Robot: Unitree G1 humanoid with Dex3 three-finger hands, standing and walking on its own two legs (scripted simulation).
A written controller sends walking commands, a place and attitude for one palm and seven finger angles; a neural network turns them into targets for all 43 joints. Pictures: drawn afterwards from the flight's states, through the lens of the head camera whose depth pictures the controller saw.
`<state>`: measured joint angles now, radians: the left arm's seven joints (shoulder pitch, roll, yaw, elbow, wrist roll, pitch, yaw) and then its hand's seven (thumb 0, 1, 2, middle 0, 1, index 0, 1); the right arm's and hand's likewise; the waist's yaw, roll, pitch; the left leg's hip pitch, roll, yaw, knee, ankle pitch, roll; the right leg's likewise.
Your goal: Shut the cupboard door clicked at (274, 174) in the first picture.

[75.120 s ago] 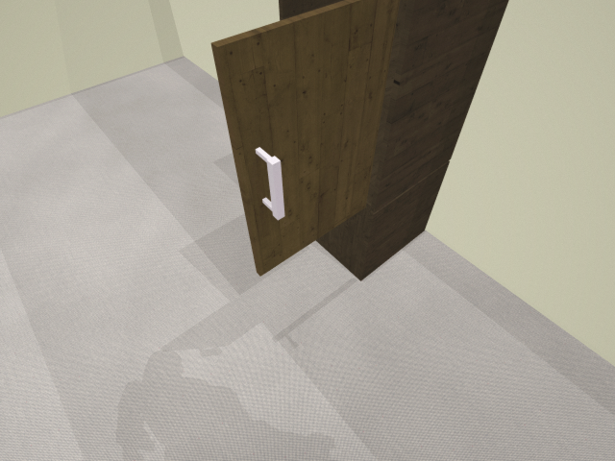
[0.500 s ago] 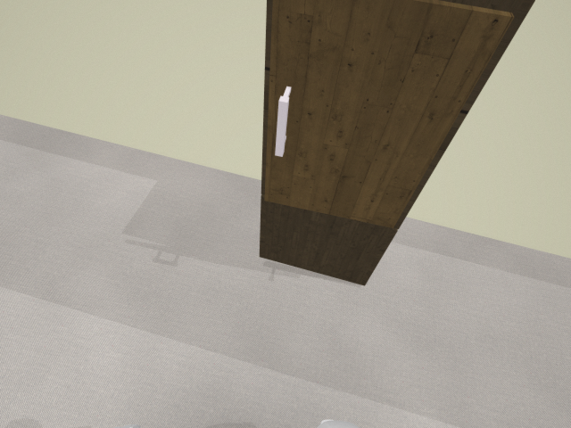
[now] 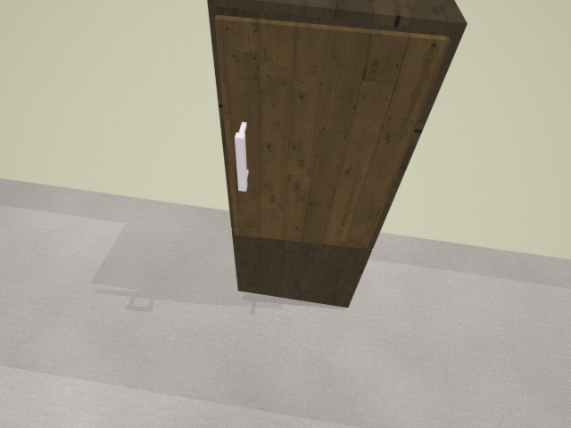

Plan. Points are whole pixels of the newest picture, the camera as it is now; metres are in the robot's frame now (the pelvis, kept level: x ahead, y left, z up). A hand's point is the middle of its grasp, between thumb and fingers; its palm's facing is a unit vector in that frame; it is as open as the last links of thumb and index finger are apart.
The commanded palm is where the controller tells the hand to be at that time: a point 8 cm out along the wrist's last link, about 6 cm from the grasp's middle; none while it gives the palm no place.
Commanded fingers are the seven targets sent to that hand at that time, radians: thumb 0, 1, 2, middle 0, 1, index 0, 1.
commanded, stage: take the last steps up to it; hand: left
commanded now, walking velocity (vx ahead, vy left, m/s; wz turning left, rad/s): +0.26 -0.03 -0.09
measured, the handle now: (243, 157) +0.65 +0.12 -0.02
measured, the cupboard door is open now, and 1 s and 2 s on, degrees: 3 3 3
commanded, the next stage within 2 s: come to a stop and stand still in 0.34 s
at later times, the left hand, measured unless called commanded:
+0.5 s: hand (214, 376) +0.24 +0.13 -0.17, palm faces -0.04 -0.98 -0.20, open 7.4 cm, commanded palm none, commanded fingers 0.00 0.90 0.90 -0.20 -0.30 -0.20 -0.30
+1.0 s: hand (197, 383) +0.22 +0.16 -0.17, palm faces +0.02 -0.97 -0.24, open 7.4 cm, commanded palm none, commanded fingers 0.00 0.90 0.90 -0.20 -0.30 -0.20 -0.30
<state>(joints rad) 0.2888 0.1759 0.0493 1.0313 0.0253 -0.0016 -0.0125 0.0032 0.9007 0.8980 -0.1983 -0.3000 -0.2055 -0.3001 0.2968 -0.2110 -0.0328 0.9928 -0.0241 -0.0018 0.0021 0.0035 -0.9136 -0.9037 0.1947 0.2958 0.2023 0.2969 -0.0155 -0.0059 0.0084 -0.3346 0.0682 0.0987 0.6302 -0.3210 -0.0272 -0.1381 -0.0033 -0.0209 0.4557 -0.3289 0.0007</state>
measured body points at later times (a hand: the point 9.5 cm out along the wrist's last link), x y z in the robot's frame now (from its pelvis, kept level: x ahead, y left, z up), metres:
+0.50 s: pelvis +0.14 -0.04 -0.01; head +0.17 -0.06 +0.44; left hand +0.24 +0.18 -0.15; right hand +0.06 -0.24 -0.17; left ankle +0.05 +0.09 -0.69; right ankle +0.18 -0.13 -0.73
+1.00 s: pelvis +0.16 -0.04 +0.00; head +0.21 -0.04 +0.45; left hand +0.22 +0.21 -0.15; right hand +0.27 -0.28 -0.14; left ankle +0.22 +0.07 -0.73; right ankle +0.11 -0.17 -0.70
